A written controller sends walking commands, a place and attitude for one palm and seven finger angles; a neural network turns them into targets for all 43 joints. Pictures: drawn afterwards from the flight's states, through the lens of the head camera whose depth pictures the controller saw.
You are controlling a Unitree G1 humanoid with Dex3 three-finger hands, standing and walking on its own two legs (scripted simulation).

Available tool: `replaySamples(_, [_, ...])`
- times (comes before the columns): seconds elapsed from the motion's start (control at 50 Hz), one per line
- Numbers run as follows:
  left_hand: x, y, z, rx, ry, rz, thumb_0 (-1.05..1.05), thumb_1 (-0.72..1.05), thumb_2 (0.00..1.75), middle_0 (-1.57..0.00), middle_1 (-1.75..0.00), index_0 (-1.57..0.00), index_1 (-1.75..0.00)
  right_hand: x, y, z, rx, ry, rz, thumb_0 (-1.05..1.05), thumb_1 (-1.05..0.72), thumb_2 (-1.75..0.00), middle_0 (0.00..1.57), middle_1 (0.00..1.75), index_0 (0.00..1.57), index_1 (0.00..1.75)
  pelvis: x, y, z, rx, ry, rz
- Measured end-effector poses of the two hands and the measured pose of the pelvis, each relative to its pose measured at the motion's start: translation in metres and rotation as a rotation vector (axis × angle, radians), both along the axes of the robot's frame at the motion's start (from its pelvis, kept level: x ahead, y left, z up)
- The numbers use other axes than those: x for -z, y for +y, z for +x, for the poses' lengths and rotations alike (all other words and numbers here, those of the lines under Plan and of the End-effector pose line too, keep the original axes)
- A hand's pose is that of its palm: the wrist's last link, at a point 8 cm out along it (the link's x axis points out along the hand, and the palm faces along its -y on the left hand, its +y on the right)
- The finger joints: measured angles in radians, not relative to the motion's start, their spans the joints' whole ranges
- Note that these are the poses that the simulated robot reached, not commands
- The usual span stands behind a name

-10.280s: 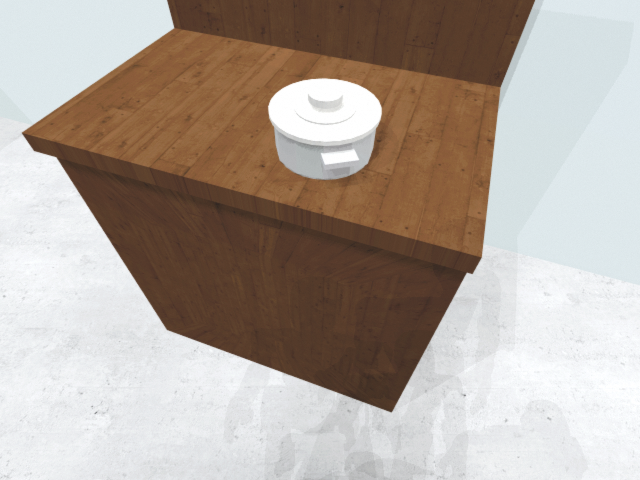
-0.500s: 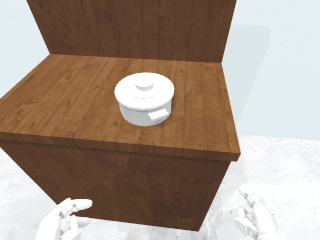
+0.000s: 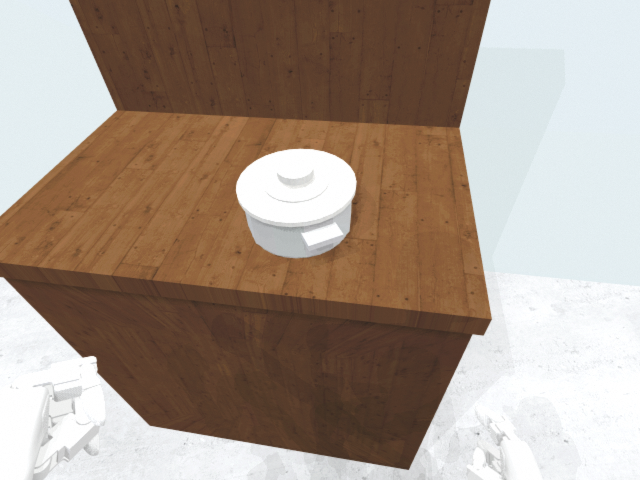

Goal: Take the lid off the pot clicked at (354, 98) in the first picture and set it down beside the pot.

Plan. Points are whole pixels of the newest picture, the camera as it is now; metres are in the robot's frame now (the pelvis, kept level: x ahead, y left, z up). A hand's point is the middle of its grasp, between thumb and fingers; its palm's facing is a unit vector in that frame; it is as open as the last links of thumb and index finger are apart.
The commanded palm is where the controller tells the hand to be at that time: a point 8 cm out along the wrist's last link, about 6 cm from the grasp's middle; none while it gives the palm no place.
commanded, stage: raise the hand higher, near the body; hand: left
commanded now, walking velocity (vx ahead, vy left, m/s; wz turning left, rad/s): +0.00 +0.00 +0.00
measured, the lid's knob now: (295, 170) +0.49 +0.10 +0.15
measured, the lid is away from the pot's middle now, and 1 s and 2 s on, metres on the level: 0.00 0.00 0.00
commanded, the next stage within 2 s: reach forward and open the fingers in 0.62 s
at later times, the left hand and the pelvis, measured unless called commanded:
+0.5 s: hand (65, 371) +0.15 +0.24 +0.17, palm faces +0.38 -0.82 -0.42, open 3.1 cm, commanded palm +0.10 +0.28 +0.20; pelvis -0.01 +0.01 +0.00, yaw -1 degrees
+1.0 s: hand (34, 340) +0.17 +0.27 +0.19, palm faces +0.31 -0.18 -0.93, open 2.9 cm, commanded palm +0.14 +0.27 +0.23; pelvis -0.04 +0.02 -0.01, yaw +0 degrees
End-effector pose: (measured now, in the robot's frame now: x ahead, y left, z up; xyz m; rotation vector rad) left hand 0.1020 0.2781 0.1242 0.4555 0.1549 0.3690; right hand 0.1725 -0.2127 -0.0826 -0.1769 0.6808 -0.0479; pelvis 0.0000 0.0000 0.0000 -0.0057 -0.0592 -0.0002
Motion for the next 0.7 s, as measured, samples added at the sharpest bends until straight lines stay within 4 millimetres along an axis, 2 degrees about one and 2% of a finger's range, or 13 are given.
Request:
replaySamples(0.12, [-0.021,-0.001,0.005,0.039,-0.077,0.057,0.01,0.89,0.90,-1.30,-1.50,-1.30,-1.50,-0.004,-0.010,-0.001,0.023,-0.018,-0.034,0.02,-0.90,-0.90,0.20,0.30,0.20,0.30,0.000,0.001,0.000,0.005,-0.002,-0.002])
replaySamples(0.2, [-0.025,0.001,0.006,0.043,-0.109,0.059,0.01,0.89,0.90,-1.30,-1.50,-1.30,-1.50,-0.011,-0.013,0.004,0.034,-0.047,-0.038,0.02,-0.90,-0.90,0.20,0.30,0.20,0.30,0.000,0.002,-0.002,0.010,-0.006,-0.003])
replaySamples(0.3, [-0.041,-0.002,0.010,0.073,-0.197,0.073,0.01,0.89,0.90,-1.30,-1.50,-1.30,-1.50,-0.019,-0.009,0.010,0.011,-0.094,-0.049,0.02,-0.91,-0.90,0.20,0.30,0.20,0.30,-0.001,0.005,-0.005,0.007,-0.015,-0.006])
replaySamples(0.4, [-0.050,0.005,0.012,0.073,-0.258,0.090,0.01,0.89,0.90,-1.31,-1.50,-1.30,-1.50,-0.023,-0.001,0.012,0.001,-0.106,-0.038,0.02,-0.90,-0.90,0.20,0.30,0.20,0.30,-0.001,0.006,-0.008,0.011,-0.023,-0.006])
replaySamples(0.7, [-0.085,0.010,0.014,0.106,-0.448,0.128,0.01,0.89,0.90,-1.31,-1.50,-1.31,-1.50,-0.015,0.016,-0.010,-0.038,-0.063,-0.025,0.02,-0.90,-0.90,0.21,0.30,0.20,0.30,-0.001,0.014,-0.019,0.013,-0.046,-0.012])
